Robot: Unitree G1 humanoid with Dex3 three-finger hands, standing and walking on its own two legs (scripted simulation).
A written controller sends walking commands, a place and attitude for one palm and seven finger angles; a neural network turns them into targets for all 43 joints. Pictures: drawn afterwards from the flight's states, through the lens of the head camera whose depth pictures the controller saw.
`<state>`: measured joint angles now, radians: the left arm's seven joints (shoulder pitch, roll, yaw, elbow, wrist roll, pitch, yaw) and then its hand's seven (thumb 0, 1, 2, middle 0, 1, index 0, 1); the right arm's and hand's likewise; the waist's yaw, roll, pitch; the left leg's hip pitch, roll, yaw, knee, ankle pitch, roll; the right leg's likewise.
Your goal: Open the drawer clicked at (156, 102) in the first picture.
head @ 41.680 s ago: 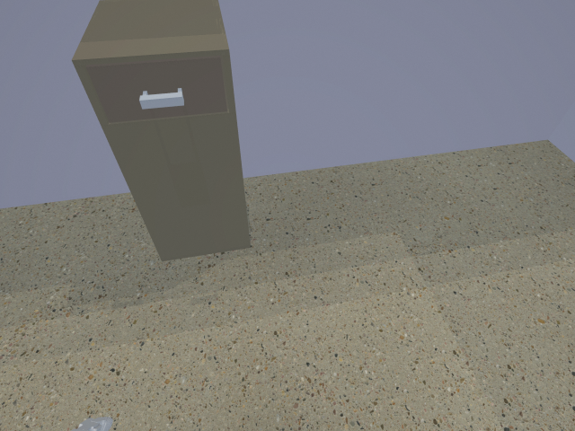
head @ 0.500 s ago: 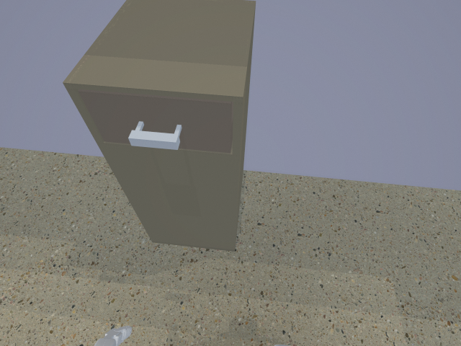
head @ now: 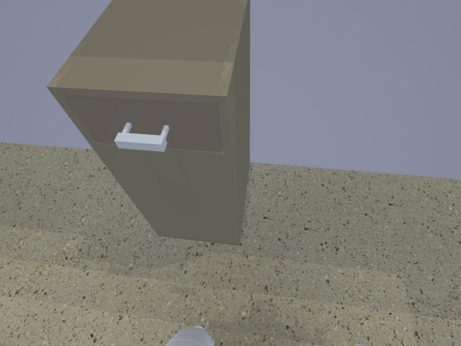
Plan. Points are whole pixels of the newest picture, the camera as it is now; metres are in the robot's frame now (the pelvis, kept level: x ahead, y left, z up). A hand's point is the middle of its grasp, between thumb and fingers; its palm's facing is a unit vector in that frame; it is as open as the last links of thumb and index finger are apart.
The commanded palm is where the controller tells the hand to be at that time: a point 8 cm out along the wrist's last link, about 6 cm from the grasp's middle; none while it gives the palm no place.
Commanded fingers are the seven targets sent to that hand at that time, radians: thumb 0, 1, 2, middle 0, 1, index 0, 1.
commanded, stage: come to a stop and stand still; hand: left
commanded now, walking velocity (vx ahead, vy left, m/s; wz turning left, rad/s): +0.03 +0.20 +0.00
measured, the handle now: (144, 134) +0.52 +0.24 +0.00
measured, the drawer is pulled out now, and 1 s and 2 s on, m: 0.00 0.00 0.00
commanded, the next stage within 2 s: look again from close up in 0.66 s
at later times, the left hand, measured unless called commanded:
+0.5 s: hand out of the picture +0.02 +0.22 -0.16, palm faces -0.01 -0.96 -0.28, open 7.4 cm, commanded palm none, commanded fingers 0.00 0.90 0.90 -0.20 -0.30 -0.20 -0.30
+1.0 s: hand out of the picture +0.00 +0.18 -0.16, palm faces -0.03 -0.98 -0.22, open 7.3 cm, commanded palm none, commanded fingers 0.00 0.90 0.90 -0.20 -0.30 -0.20 -0.30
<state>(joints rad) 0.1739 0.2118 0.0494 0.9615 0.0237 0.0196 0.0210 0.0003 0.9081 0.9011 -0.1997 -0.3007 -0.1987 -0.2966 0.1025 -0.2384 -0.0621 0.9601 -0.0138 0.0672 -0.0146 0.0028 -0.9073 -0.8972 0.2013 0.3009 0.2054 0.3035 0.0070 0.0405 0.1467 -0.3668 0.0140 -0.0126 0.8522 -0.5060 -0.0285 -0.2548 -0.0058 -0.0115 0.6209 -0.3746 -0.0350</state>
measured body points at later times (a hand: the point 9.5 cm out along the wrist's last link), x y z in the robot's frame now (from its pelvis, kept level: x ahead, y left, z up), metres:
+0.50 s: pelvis -0.02 +0.02 +0.00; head -0.02 -0.01 +0.45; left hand +0.02 +0.27 -0.13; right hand +0.05 -0.20 -0.16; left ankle -0.01 +0.15 -0.73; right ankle -0.03 -0.10 -0.73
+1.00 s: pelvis -0.01 +0.00 +0.01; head +0.00 -0.02 +0.46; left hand +0.00 +0.23 -0.14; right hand -0.05 -0.21 -0.16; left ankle -0.01 +0.15 -0.73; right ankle -0.03 -0.10 -0.73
